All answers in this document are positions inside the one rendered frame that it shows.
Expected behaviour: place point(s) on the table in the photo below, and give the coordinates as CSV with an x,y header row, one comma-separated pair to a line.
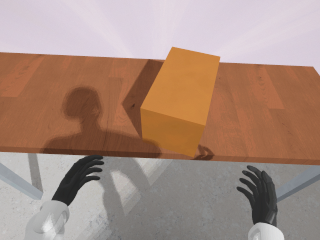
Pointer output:
x,y
90,105

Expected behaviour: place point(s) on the right robot hand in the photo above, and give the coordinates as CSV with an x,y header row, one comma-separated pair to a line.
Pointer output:
x,y
263,201

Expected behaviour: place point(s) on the carton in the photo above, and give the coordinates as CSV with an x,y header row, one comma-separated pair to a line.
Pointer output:
x,y
175,110

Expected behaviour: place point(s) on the robot left forearm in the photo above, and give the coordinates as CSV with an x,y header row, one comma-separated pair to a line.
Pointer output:
x,y
49,222

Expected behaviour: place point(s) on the left robot hand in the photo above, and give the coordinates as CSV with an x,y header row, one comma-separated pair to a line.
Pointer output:
x,y
76,177

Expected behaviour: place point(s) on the robot right forearm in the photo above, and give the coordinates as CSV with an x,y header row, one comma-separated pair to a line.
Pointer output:
x,y
265,231

